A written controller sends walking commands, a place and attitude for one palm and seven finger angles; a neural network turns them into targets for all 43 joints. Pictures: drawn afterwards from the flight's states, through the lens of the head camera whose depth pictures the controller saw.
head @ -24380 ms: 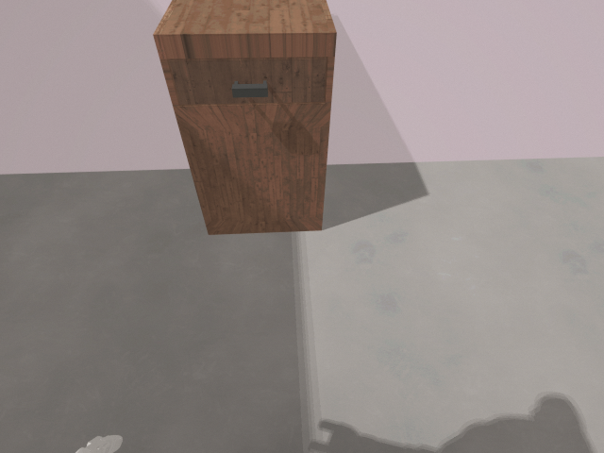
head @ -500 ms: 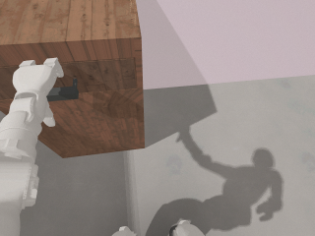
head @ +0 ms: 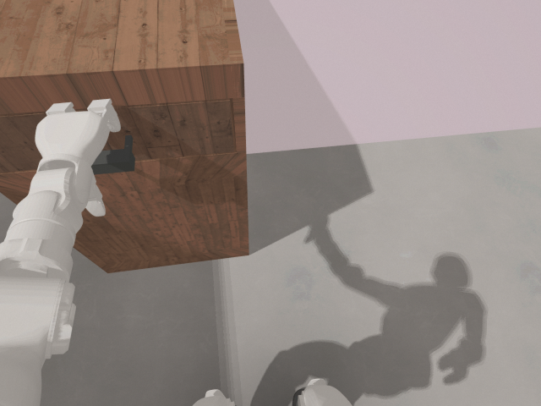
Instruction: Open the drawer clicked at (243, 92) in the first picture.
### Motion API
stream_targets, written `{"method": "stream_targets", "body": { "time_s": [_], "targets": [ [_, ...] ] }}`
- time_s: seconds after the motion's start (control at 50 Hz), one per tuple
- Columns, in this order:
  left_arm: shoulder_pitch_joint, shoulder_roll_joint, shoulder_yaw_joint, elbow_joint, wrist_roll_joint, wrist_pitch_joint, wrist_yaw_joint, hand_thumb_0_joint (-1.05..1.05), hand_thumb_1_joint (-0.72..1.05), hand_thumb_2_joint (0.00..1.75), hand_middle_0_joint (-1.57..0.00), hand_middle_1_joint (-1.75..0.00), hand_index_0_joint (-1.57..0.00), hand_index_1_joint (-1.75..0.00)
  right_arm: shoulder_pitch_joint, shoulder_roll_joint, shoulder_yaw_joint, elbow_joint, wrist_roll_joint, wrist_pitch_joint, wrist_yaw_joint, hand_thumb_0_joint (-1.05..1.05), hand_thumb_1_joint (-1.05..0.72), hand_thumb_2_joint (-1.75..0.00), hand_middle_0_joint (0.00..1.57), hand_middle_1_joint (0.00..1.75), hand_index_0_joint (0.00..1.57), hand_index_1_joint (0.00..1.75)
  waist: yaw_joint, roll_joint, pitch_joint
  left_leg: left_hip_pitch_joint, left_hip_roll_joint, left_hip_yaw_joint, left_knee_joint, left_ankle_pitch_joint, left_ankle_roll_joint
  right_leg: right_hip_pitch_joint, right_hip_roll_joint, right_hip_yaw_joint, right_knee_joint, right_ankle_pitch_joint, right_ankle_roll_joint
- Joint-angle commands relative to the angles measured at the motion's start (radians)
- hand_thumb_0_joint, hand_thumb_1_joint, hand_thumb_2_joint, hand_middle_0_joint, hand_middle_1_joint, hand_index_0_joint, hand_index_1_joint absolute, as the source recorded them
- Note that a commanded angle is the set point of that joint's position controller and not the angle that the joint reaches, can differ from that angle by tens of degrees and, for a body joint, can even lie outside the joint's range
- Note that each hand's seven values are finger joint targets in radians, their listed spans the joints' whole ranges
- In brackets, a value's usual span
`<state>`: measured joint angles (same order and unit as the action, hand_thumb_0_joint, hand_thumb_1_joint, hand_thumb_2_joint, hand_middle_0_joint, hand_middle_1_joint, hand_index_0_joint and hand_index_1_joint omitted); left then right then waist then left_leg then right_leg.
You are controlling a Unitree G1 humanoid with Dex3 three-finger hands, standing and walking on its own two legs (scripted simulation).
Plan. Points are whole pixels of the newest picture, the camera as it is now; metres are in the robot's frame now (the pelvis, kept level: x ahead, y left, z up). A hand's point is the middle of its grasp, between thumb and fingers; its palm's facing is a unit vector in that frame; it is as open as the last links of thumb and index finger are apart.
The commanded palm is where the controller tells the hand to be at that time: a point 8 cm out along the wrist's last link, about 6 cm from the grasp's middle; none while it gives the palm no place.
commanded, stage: lower the fingers behind the handle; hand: left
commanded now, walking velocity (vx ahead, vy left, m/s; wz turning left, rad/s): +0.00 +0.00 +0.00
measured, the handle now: (102, 152) +0.54 +0.27 -0.02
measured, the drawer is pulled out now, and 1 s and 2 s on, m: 0.00 0.00 0.00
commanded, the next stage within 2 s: lift the fingers back up to retry in 1.40 s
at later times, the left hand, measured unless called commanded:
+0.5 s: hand (94, 173) +0.48 +0.27 -0.01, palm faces -0.09 -0.01 -1.00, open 13.8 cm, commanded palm +0.47 +0.25 +0.04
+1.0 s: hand (99, 177) +0.48 +0.26 -0.02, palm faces -0.06 +0.00 -1.00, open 13.9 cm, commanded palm +0.47 +0.24 +0.01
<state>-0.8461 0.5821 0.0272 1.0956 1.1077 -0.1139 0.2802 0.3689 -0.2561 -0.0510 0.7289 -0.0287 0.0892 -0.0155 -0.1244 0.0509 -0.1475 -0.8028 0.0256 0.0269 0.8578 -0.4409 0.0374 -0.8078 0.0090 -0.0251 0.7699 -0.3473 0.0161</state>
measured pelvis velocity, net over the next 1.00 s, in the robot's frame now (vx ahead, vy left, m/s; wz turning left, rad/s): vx -0.02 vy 0.00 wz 0.00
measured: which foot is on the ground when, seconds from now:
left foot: down 0.00-1.00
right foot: down 0.00-1.00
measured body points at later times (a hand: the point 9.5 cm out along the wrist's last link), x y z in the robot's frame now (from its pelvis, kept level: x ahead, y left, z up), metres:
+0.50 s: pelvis -0.01 -0.01 -0.02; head +0.13 +0.01 +0.41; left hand +0.48 +0.26 +0.05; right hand -0.01 -0.29 -0.13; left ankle -0.03 +0.09 -0.70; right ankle +0.00 -0.14 -0.70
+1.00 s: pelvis -0.02 +0.00 -0.03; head +0.12 +0.01 +0.40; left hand +0.48 +0.26 +0.04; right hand -0.03 -0.28 -0.15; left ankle -0.03 +0.09 -0.70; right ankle +0.00 -0.14 -0.70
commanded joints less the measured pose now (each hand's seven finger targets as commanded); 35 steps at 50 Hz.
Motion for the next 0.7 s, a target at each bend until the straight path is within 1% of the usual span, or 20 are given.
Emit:
{"method": "stream_targets", "body": {
  "time_s": [0.0,0.02,0.08,0.12,0.16,0.18,0.2,0.28,0.3,0.32,0.36,0.4,0.44,0.46,0.52,0.56,0.6,0.62,0.64,0.68],
  "targets": [
    [-0.398,0.280,0.074,-0.176,-0.007,0.001,0.051,0.00,-0.50,0.30,-0.30,-1.20,-0.30,-1.20,0.163,-0.188,-0.058,-0.029,-0.002,-0.004,-0.011,0.00,-0.90,-0.90,0.20,0.30,0.20,0.30,-0.002,0.060,-0.420,0.303,-0.018,-0.035,-0.055,0.581,-0.011,0.192,0.055,-0.018,-0.024,0.357,-0.042],
    [-0.396,0.270,0.062,-0.176,-0.006,0.001,0.056,0.00,-0.50,0.30,-0.30,-1.20,-0.30,-1.20,0.166,-0.187,-0.059,-0.035,-0.002,-0.005,-0.012,0.00,-0.90,-0.90,0.20,0.30,0.20,0.30,-0.006,0.060,-0.429,0.296,-0.022,-0.036,-0.052,0.564,-0.008,0.193,0.055,-0.016,-0.022,0.353,-0.039],
    [-0.422,0.316,0.087,-0.177,-0.002,-0.001,0.066,0.00,-0.50,0.30,-0.30,-1.20,-0.30,-1.20,0.161,-0.192,-0.054,-0.031,-0.002,-0.007,-0.015,0.00,-0.90,-0.90,0.20,0.30,0.20,0.30,-0.008,0.052,-0.423,0.249,-0.028,-0.030,-0.049,0.494,-0.004,0.200,0.052,-0.010,-0.015,0.340,-0.040],
    [-0.426,0.322,0.092,-0.195,0.001,-0.011,0.074,0.00,-0.50,0.30,-0.30,-1.20,-0.30,-1.20,0.162,-0.190,-0.056,-0.029,-0.006,-0.011,-0.017,0.00,-0.90,-0.90,0.20,0.30,0.20,0.30,-0.007,0.083,-0.465,0.267,-0.028,-0.031,-0.033,0.522,-0.004,0.193,0.051,-0.007,-0.003,0.354,-0.039],
    [-0.414,0.322,0.093,-0.179,0.002,-0.012,0.078,0.00,-0.50,0.30,-0.30,-1.20,-0.30,-1.20,0.161,-0.190,-0.055,-0.023,-0.007,-0.014,-0.017,0.00,-0.90,-0.90,0.20,0.30,0.20,0.30,-0.011,0.064,-0.450,0.243,-0.028,-0.028,-0.024,0.504,-0.003,0.190,0.052,-0.007,0.002,0.355,-0.038],
    [-0.406,0.337,0.108,-0.199,0.001,-0.016,0.080,0.00,-0.50,0.30,-0.30,-1.20,-0.30,-1.20,0.163,-0.191,-0.057,-0.025,-0.008,-0.015,-0.017,0.00,-0.90,-0.90,0.20,0.30,0.20,0.30,0.003,0.082,-0.487,0.255,-0.029,-0.030,-0.019,0.528,-0.005,0.198,0.051,-0.006,0.013,0.369,-0.040],
    [-0.409,0.313,0.097,-0.208,-0.001,-0.020,0.080,0.00,-0.50,0.30,-0.30,-1.20,-0.30,-1.20,0.165,-0.189,-0.060,-0.022,-0.012,-0.016,-0.016,0.00,-0.90,-0.90,0.20,0.30,0.20,0.30,-0.003,0.094,-0.510,0.280,-0.026,-0.032,-0.008,0.572,-0.006,0.188,0.053,-0.007,0.019,0.387,-0.041],
    [-0.392,0.254,0.049,-0.152,-0.004,-0.004,0.079,0.00,-0.50,0.30,-0.30,-1.20,-0.30,-1.20,0.172,-0.187,-0.061,-0.009,-0.006,-0.018,-0.014,0.00,-0.90,-0.90,0.20,0.30,0.20,0.30,-0.029,0.059,-0.444,0.245,-0.024,-0.033,-0.001,0.521,-0.005,0.147,0.056,-0.012,0.011,0.357,-0.037],
    [-0.405,0.276,0.064,-0.138,-0.008,-0.003,0.076,0.00,-0.50,0.30,-0.30,-1.20,-0.30,-1.20,0.172,-0.191,-0.059,-0.005,-0.007,-0.017,-0.015,0.00,-0.90,-0.90,0.20,0.30,0.20,0.30,-0.032,0.038,-0.432,0.218,-0.027,-0.030,0.002,0.497,-0.001,0.154,0.054,-0.007,0.011,0.355,-0.037],
    [-0.419,0.303,0.069,-0.141,-0.001,-0.006,0.077,0.00,-0.50,0.30,-0.30,-1.20,-0.30,-1.20,0.171,-0.194,-0.056,-0.008,-0.005,-0.017,-0.020,0.00,-0.90,-0.90,0.20,0.30,0.20,0.30,-0.031,0.052,-0.437,0.207,-0.029,-0.032,0.000,0.469,-0.001,0.147,0.052,-0.005,0.014,0.337,-0.036],
    [-0.447,0.276,0.045,-0.152,0.003,-0.013,0.077,0.00,-0.50,0.30,-0.30,-1.20,-0.30,-1.20,0.171,-0.187,-0.055,-0.010,-0.006,-0.024,-0.022,0.00,-0.90,-0.90,0.20,0.30,0.20,0.30,-0.040,0.079,-0.438,0.210,-0.031,-0.032,0.008,0.461,0.001,0.128,0.052,-0.005,0.019,0.327,-0.038],
    [-0.436,0.333,0.095,-0.158,0.002,-0.023,0.075,0.00,-0.50,0.30,-0.30,-1.20,-0.30,-1.20,0.172,-0.196,-0.053,-0.004,-0.011,-0.021,-0.022,0.00,-0.90,-0.90,0.20,0.30,0.20,0.30,-0.022,0.081,-0.473,0.215,-0.028,-0.040,0.022,0.497,-0.003,0.126,0.054,-0.006,0.043,0.341,-0.042],
    [-0.417,0.277,0.057,-0.134,0.007,-0.018,0.081,0.00,-0.50,0.30,-0.30,-1.20,-0.30,-1.20,0.174,-0.187,-0.057,-0.003,-0.012,-0.025,-0.019,0.00,-0.90,-0.90,0.20,0.30,0.20,0.30,-0.030,0.107,-0.465,0.229,-0.025,-0.043,0.033,0.509,-0.008,0.084,0.055,-0.013,0.047,0.324,-0.041],
    [-0.405,0.256,0.043,-0.117,0.010,-0.012,0.083,0.00,-0.50,0.30,-0.30,-1.20,-0.30,-1.20,0.174,-0.186,-0.055,-0.006,-0.012,-0.026,-0.019,0.00,-0.90,-0.90,0.20,0.30,0.20,0.30,-0.034,0.085,-0.451,0.220,-0.023,-0.044,0.035,0.501,-0.008,0.073,0.056,-0.017,0.048,0.312,-0.040],
    [-0.419,0.287,0.069,-0.145,0.006,-0.011,0.085,0.00,-0.50,0.30,-0.30,-1.20,-0.30,-1.20,0.180,-0.190,-0.054,-0.009,-0.015,-0.025,-0.015,0.00,-0.90,-0.90,0.20,0.30,0.20,0.30,-0.025,0.103,-0.499,0.224,-0.021,-0.044,0.047,0.526,-0.008,0.085,0.055,-0.016,0.064,0.332,-0.039],
    [-0.395,0.252,0.046,-0.109,0.008,0.001,0.087,0.00,-0.50,0.30,-0.30,-1.20,-0.30,-1.20,0.177,-0.187,-0.054,-0.009,-0.013,-0.025,-0.013,0.00,-0.90,-0.90,0.20,0.30,0.20,0.30,-0.034,0.071,-0.459,0.202,-0.021,-0.044,0.049,0.504,-0.006,0.071,0.057,-0.019,0.061,0.320,-0.039],
    [-0.410,0.293,0.077,-0.117,0.007,0.001,0.090,0.00,-0.50,0.30,-0.30,-1.20,-0.30,-1.20,0.174,-0.194,-0.051,-0.003,-0.015,-0.024,-0.013,0.00,-0.90,-0.90,0.20,0.30,0.20,0.30,-0.028,0.063,-0.470,0.184,-0.021,-0.047,0.054,0.498,-0.006,0.073,0.055,-0.016,0.073,0.321,-0.040],
    [-0.410,0.276,0.059,-0.121,0.010,0.003,0.093,0.00,-0.50,0.30,-0.30,-1.20,-0.30,-1.20,0.174,-0.191,-0.051,-0.010,-0.015,-0.026,-0.013,0.00,-0.90,-0.90,0.20,0.30,0.20,0.30,-0.030,0.080,-0.476,0.181,-0.024,-0.043,0.054,0.484,-0.004,0.076,0.054,-0.016,0.072,0.315,-0.038],
    [-0.386,0.295,0.076,-0.117,0.013,0.008,0.092,0.00,-0.50,0.30,-0.30,-1.20,-0.30,-1.20,0.172,-0.193,-0.050,-0.006,-0.014,-0.026,-0.010,0.00,-0.90,-0.90,0.20,0.30,0.20,0.30,-0.019,0.090,-0.472,0.180,-0.023,-0.042,0.056,0.481,-0.006,0.071,0.055,-0.015,0.075,0.313,-0.041],
    [-0.367,0.274,0.063,-0.109,0.015,0.012,0.092,0.00,-0.50,0.30,-0.30,-1.20,-0.30,-1.20,0.171,-0.190,-0.050,-0.011,-0.014,-0.025,-0.011,0.00,-0.90,-0.90,0.20,0.30,0.20,0.30,-0.020,0.073,-0.469,0.166,-0.023,-0.042,0.056,0.472,-0.006,0.075,0.055,-0.018,0.079,0.308,-0.040]
  ]
}}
